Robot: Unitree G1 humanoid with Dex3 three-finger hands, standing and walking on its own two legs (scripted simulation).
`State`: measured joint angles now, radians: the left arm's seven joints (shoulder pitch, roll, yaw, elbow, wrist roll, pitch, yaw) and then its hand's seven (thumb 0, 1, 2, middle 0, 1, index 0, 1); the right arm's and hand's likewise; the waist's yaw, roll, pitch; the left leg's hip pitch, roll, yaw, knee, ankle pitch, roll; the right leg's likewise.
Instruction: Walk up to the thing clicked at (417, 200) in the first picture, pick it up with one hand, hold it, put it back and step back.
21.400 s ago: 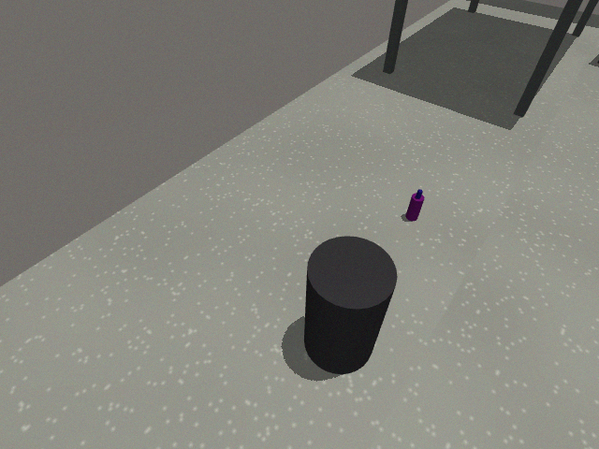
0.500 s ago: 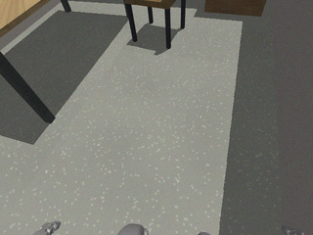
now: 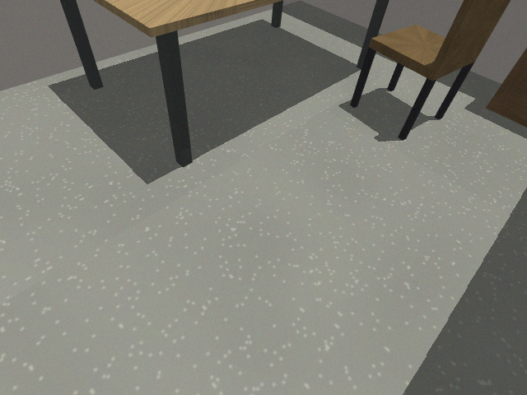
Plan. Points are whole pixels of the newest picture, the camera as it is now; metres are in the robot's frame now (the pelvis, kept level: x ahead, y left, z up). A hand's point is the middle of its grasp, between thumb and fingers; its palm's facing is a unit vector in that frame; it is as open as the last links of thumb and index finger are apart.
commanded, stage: walk up
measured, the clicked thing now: out of the picture +0.56 +1.37 -0.68
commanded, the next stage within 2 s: none
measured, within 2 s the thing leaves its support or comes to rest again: neither
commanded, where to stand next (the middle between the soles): +0.10 +0.03 m, yaw +64 degrees
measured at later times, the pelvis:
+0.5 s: pelvis +0.04 -0.02 +0.01, yaw +26 degrees
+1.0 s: pelvis +0.08 -0.03 -0.03, yaw +44 degrees
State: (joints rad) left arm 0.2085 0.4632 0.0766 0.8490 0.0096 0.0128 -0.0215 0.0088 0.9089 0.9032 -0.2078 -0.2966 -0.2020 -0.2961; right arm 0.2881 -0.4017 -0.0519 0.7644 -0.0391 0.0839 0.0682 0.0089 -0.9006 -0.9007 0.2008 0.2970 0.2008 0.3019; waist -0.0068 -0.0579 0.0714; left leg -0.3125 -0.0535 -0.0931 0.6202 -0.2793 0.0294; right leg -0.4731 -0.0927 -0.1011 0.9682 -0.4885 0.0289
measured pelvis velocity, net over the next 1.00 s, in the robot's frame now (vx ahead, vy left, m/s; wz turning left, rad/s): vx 0.08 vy -0.03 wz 0.77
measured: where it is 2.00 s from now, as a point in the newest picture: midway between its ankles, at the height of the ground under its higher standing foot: outside the picture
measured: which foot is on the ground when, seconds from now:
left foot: down 0.00-0.18, up 0.20-0.56, down 0.58-1.00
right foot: up 0.00-0.14, down 0.16-0.60, up 0.62-0.96, down 0.98-1.00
